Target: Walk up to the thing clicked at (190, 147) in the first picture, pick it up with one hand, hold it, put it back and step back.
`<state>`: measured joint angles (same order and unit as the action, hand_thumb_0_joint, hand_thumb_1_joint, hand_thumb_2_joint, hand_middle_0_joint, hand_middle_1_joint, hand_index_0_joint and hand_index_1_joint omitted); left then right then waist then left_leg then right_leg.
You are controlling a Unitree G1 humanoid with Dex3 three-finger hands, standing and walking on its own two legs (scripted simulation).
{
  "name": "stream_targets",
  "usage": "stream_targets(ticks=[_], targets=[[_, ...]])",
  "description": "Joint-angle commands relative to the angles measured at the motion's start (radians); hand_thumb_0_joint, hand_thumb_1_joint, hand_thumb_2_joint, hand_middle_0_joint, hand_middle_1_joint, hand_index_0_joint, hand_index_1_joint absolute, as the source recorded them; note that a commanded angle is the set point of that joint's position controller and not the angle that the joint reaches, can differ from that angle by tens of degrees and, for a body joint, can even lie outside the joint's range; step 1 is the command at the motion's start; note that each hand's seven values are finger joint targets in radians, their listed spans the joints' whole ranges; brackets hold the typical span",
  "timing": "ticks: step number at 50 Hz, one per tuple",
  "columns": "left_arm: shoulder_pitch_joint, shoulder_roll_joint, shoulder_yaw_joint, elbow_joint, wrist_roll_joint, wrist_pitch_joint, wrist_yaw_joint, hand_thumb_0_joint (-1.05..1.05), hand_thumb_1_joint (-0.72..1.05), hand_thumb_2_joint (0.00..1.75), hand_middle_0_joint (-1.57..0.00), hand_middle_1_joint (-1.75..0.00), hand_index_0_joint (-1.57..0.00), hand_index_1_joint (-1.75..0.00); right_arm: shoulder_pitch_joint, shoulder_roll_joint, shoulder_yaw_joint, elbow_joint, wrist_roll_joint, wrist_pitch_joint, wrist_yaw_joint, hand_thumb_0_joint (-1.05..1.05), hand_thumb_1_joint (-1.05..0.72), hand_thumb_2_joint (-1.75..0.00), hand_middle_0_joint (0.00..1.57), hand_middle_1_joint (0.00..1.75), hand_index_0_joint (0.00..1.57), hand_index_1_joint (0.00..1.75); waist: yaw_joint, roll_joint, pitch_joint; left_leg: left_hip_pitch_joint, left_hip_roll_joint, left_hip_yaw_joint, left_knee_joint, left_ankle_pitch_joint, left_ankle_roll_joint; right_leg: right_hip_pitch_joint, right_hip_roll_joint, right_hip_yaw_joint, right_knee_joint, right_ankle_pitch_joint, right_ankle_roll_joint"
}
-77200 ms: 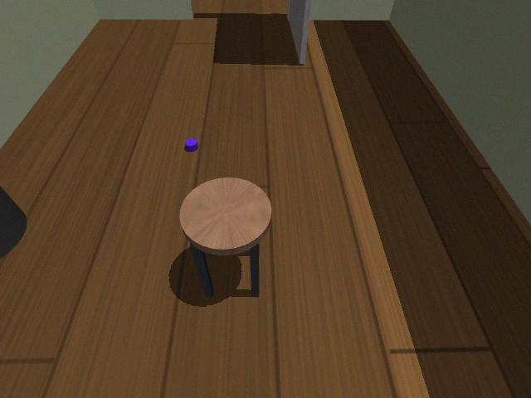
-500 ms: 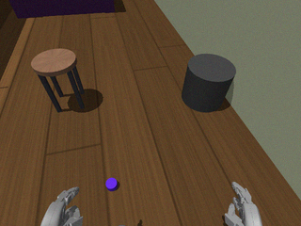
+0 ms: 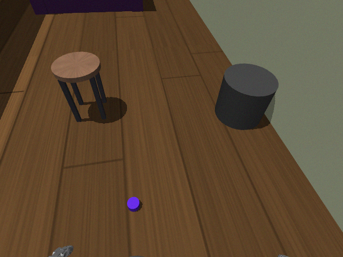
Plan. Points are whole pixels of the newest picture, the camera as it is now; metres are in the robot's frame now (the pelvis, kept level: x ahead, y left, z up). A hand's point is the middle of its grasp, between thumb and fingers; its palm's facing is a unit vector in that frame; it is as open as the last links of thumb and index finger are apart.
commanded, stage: stand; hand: left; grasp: from above
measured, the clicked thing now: (133, 204) +0.49 +0.22 -0.72
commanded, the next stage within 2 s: none
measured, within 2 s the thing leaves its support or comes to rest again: neither
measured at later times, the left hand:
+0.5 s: hand out of the picture +0.03 +0.24 -0.13, palm faces +0.03 -0.94 -0.33, open 7.4 cm
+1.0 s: hand out of the picture +0.05 +0.22 -0.13, palm faces +0.01 -0.94 -0.34, open 7.4 cm
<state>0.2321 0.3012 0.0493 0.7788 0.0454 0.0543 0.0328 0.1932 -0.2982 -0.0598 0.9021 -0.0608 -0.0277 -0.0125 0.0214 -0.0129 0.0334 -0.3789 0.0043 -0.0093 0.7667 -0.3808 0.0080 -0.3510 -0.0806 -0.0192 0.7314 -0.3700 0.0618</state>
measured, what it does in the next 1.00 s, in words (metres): stands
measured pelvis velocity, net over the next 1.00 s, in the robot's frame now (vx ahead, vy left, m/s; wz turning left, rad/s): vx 0.00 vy -0.02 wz -0.01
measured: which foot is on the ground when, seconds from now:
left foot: down 0.00-1.00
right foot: down 0.00-1.00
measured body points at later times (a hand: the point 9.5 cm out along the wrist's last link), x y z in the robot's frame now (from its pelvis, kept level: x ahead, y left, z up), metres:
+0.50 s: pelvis -0.01 +0.00 +0.03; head -0.02 +0.00 +0.48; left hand +0.03 +0.29 -0.11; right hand +0.06 -0.28 -0.11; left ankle +0.02 +0.12 -0.71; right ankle +0.01 -0.16 -0.71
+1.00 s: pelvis +0.00 -0.02 +0.03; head +0.00 -0.03 +0.48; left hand +0.05 +0.27 -0.10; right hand +0.05 -0.31 -0.11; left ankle +0.02 +0.12 -0.71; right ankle +0.01 -0.16 -0.71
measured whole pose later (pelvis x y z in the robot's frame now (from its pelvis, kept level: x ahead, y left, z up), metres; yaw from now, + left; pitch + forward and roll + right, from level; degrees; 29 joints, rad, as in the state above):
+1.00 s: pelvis +0.00 -0.02 +0.03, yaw +0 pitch -4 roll +0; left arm 0.16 0.30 0.03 1.14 0.02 0.00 0.01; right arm 0.16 -0.32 -0.03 1.13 -0.03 0.00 -0.01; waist 0.00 0.02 0.07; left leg -0.13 0.03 -0.01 0.38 -0.18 -0.03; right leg -0.12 -0.05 -0.03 0.38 -0.19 0.03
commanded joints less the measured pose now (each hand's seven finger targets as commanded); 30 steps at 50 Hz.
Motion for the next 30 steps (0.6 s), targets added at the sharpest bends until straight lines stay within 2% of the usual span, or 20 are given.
stream_targets(ticks=[1,3,4,5,8,13,14,15,17,19,20,21,23,25,27,28,30], targets=[[-0.05,0.14,0.039,0.012,-0.003,-0.059,0.011,0.0,0.9,0.9,-0.2,-0.3,-0.2,-0.3,-0.038,-0.154,-0.032,-0.039,0.012,-0.016,-0.015,0.0,-0.9,-0.9,0.2,0.3,0.2,0.3,-0.002,0.038,-0.053,0.066,0.064,-0.098,-0.259,0.209,0.039,0.099,-0.014,0.036,-0.187,0.185,-0.077],[-0.043,0.141,0.036,0.061,-0.009,-0.057,0.01,0.0,0.9,0.9,-0.2,-0.3,-0.2,-0.3,-0.043,-0.165,-0.033,-0.012,0.015,-0.012,-0.017,0.0,-0.9,-0.9,0.2,0.3,0.2,0.3,-0.001,0.071,-0.04,0.084,0.075,-0.117,-0.32,0.154,0.037,0.128,-0.013,0.033,-0.22,0.161,-0.075],[-0.033,0.142,0.035,0.085,-0.009,-0.056,0.01,0.0,0.9,0.9,-0.2,-0.3,-0.2,-0.3,-0.051,-0.166,-0.033,0.0,0.015,-0.011,-0.018,0.0,-0.9,-0.9,0.2,0.3,0.2,0.3,0.004,0.067,-0.044,0.119,0.08,-0.118,-0.332,0.173,0.034,0.131,-0.013,0.03,-0.232,0.174,-0.076],[-0.043,0.138,0.032,0.104,-0.01,-0.055,0.01,0.0,0.9,0.9,-0.2,-0.3,-0.2,-0.3,-0.05,-0.175,-0.033,0.01,0.016,-0.008,-0.02,0.0,-0.9,-0.9,0.2,0.3,0.2,0.3,0.0,0.086,-0.035,0.109,0.087,-0.128,-0.364,0.143,0.034,0.15,-0.011,0.023,-0.244,0.171,-0.069],[-0.033,0.149,0.03,0.16,-0.008,-0.06,0.009,0.0,0.9,0.9,-0.2,-0.3,-0.2,-0.3,-0.047,-0.175,-0.032,0.044,0.022,-0.002,-0.02,0.0,-0.9,-0.9,0.2,0.3,0.2,0.3,-0.001,0.044,-0.009,0.125,0.08,-0.117,-0.387,0.148,0.026,0.183,-0.022,0.031,-0.295,0.178,-0.069],[-0.046,0.165,0.025,0.219,-0.012,-0.066,0.012,0.0,0.9,0.9,-0.2,-0.3,-0.2,-0.3,-0.029,-0.175,-0.031,0.089,0.029,0.001,-0.021,0.0,-0.9,-0.9,0.2,0.3,0.2,0.3,-0.013,0.027,-0.028,0.201,0.081,-0.093,-0.404,0.252,0.021,0.214,-0.039,0.038,-0.34,0.234,-0.062],[-0.035,0.156,0.021,0.233,-0.01,-0.065,0.013,0.0,0.9,0.9,-0.2,-0.3,-0.2,-0.3,-0.043,-0.169,-0.028,0.097,0.029,0.001,-0.021,0.0,-0.9,-0.9,0.2,0.3,0.2,0.3,-0.003,0.025,-0.01,0.202,0.084,-0.097,-0.404,0.261,0.019,0.209,-0.036,0.033,-0.345,0.229,-0.06],[-0.043,0.157,0.02,0.239,-0.009,-0.066,0.013,0.0,0.9,0.9,-0.2,-0.3,-0.2,-0.3,-0.044,-0.166,-0.026,0.101,0.029,0.003,-0.02,0.0,-0.9,-0.9,0.2,0.3,0.2,0.3,-0.005,0.016,-0.006,0.201,0.081,-0.092,-0.411,0.265,0.018,0.211,-0.039,0.031,-0.357,0.222,-0.058],[-0.045,0.161,0.018,0.252,-0.01,-0.063,0.012,0.0,0.9,0.9,-0.2,-0.3,-0.2,-0.3,-0.047,-0.174,-0.026,0.112,0.031,0.004,-0.02,0.0,-0.9,-0.9,0.2,0.3,0.2,0.3,-0.006,0.028,0.003,0.205,0.083,-0.097,-0.433,0.234,0.015,0.21,-0.034,0.028,-0.366,0.21,-0.056],[-0.048,0.162,0.016,0.266,-0.008,-0.06,0.011,0.0,0.9,0.9,-0.2,-0.3,-0.2,-0.3,-0.057,-0.17,-0.024,0.119,0.03,0.008,-0.019,0.0,-0.9,-0.9,0.2,0.3,0.2,0.3,-0.006,0.028,0.04,0.191,0.087,-0.106,-0.471,0.145,0.011,0.191,-0.029,0.026,-0.375,0.157,-0.054],[-0.049,0.165,0.017,0.267,-0.009,-0.06,0.01,0.0,0.9,0.9,-0.2,-0.3,-0.2,-0.3,-0.055,-0.182,-0.026,0.12,0.029,0.009,-0.019,0.0,-0.9,-0.9,0.2,0.3,0.2,0.3,-0.007,0.046,0.029,0.19,0.089,-0.107,-0.48,0.119,0.015,0.2,-0.03,0.028,-0.377,0.164,-0.055],[-0.05,0.167,0.017,0.273,-0.01,-0.061,0.01,0.0,0.9,0.9,-0.2,-0.3,-0.2,-0.3,-0.062,-0.176,-0.026,0.124,0.031,0.009,-0.018,0.0,-0.9,-0.9,0.2,0.3,0.2,0.3,-0.006,0.031,0.03,0.192,0.086,-0.1,-0.471,0.151,0.011,0.208,-0.036,0.034,-0.383,0.176,-0.058],[-0.055,0.165,0.014,0.279,-0.009,-0.061,0.008,0.0,0.9,0.9,-0.2,-0.3,-0.2,-0.3,-0.062,-0.173,-0.024,0.129,0.031,0.012,-0.014,0.0,-0.9,-0.9,0.2,0.3,0.2,0.3,-0.009,0.035,0.055,0.166,0.088,-0.104,-0.494,0.09,0.009,0.201,-0.03,0.032,-0.389,0.128,-0.056],[-0.044,0.168,0.012,0.286,-0.01,-0.064,0.005,0.0,0.9,0.9,-0.2,-0.3,-0.2,-0.3,-0.063,-0.175,-0.022,0.135,0.033,0.011,-0.011,0.0,-0.9,-0.9,0.2,0.3,0.2,0.3,-0.006,0.023,0.04,0.184,0.086,-0.096,-0.483,0.117,0.008,0.204,-0.036,0.04,-0.405,0.139,-0.058],[-0.047,0.175,0.013,0.291,-0.009,-0.066,0.006,0.0,0.9,0.9,-0.2,-0.3,-0.2,-0.3,-0.073,-0.175,-0.023,0.139,0.033,0.013,-0.008,0.0,-0.9,-0.9,0.2,0.3,0.2,0.3,-0.005,0.005,0.057,0.183,0.083,-0.092,-0.48,0.1,0.007,0.185,-0.033,0.043,-0.423,0.098,-0.055],[-0.06,0.185,0.016,0.287,-0.01,-0.067,0.005,0.0,0.9,0.9,-0.2,-0.3,-0.2,-0.3,-0.063,-0.184,-0.024,0.139,0.033,0.013,-0.009,0.0,-0.9,-0.9,0.2,0.3,0.2,0.3,-0.013,0.022,0.035,0.189,0.083,-0.089,-0.483,0.093,0.008,0.195,-0.037,0.05,-0.425,0.11,-0.056],[-0.064,0.186,0.015,0.29,-0.012,-0.07,0.006,0.0,0.9,0.9,-0.2,-0.3,-0.2,-0.3,-0.072,-0.179,-0.02,0.143,0.035,0.011,-0.007,0.0,-0.9,-0.9,0.2,0.3,0.2,0.3,-0.01,0.016,0.028,0.205,0.084,-0.083,-0.47,0.14,0.007,0.203,-0.045,0.057,-0.427,0.133,-0.06]])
